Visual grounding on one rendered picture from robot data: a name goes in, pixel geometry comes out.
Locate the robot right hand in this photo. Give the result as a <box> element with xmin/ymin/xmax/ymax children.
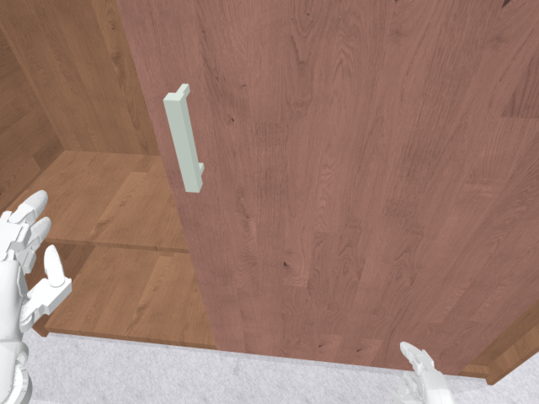
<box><xmin>392</xmin><ymin>342</ymin><xmax>456</xmax><ymax>404</ymax></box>

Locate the wardrobe door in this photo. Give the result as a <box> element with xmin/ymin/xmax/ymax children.
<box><xmin>116</xmin><ymin>0</ymin><xmax>539</xmax><ymax>375</ymax></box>
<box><xmin>470</xmin><ymin>299</ymin><xmax>539</xmax><ymax>366</ymax></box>

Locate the left robot forearm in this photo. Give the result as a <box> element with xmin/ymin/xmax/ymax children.
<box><xmin>0</xmin><ymin>339</ymin><xmax>33</xmax><ymax>404</ymax></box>

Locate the handle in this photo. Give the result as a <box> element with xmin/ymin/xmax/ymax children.
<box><xmin>163</xmin><ymin>84</ymin><xmax>204</xmax><ymax>193</ymax></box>

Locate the robot left hand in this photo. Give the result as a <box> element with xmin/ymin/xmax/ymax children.
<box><xmin>0</xmin><ymin>190</ymin><xmax>72</xmax><ymax>342</ymax></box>

